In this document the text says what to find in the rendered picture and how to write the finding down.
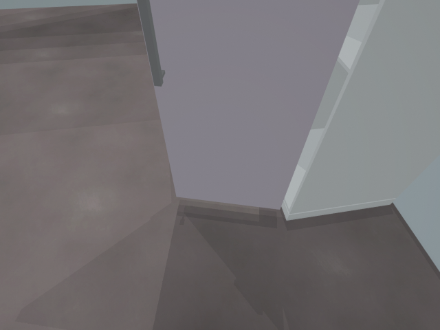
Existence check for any handle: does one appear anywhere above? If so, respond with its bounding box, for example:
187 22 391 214
137 0 165 87

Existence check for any fridge door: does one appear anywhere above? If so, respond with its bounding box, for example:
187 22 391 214
136 0 360 210

